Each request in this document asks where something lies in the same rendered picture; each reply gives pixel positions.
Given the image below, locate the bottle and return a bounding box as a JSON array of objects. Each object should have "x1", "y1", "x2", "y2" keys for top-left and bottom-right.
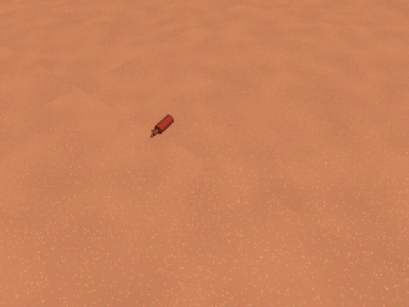
[{"x1": 152, "y1": 114, "x2": 174, "y2": 135}]

